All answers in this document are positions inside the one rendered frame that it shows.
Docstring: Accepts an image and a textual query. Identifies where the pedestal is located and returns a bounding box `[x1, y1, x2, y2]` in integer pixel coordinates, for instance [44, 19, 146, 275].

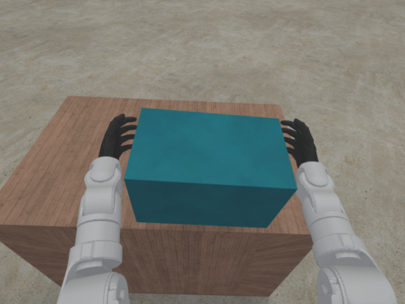
[0, 96, 314, 297]

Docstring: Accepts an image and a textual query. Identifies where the left robot upper arm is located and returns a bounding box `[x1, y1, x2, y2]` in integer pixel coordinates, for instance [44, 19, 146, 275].
[58, 272, 130, 304]

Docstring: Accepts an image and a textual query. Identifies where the right robot forearm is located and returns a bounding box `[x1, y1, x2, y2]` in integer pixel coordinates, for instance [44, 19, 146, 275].
[296, 161, 397, 304]

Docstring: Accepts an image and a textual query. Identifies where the robot left hand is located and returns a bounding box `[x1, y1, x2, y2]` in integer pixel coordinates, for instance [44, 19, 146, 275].
[98, 114, 137, 160]

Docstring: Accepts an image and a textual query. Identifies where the robot right hand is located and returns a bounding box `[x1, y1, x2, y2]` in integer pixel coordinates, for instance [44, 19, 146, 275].
[280, 118, 318, 168]

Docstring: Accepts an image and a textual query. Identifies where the left robot forearm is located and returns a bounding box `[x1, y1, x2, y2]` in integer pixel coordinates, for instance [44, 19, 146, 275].
[57, 156, 123, 304]

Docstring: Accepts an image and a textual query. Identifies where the carton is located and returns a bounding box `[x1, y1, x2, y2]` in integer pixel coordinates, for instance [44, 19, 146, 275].
[124, 108, 297, 228]

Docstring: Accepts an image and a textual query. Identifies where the right robot upper arm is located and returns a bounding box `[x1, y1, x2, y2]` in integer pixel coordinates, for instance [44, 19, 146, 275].
[317, 265, 396, 304]

